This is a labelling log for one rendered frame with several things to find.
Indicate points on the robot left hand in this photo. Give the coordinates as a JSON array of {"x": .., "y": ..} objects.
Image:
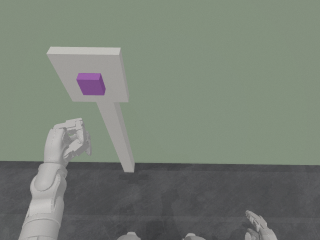
[{"x": 58, "y": 140}]

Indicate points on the robot shin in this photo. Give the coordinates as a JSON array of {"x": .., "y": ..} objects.
[
  {"x": 190, "y": 234},
  {"x": 131, "y": 233}
]

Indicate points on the left robot forearm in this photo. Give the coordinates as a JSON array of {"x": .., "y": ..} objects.
[{"x": 44, "y": 216}]

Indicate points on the robot right shin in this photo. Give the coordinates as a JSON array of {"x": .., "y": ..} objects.
[{"x": 190, "y": 234}]

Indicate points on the robot left shin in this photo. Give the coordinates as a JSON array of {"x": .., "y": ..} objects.
[{"x": 131, "y": 233}]

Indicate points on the button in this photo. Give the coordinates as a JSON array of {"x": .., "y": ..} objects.
[{"x": 91, "y": 84}]

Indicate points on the panel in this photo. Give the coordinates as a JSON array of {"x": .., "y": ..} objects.
[{"x": 68, "y": 62}]

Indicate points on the robot right hand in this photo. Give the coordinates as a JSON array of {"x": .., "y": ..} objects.
[{"x": 260, "y": 225}]

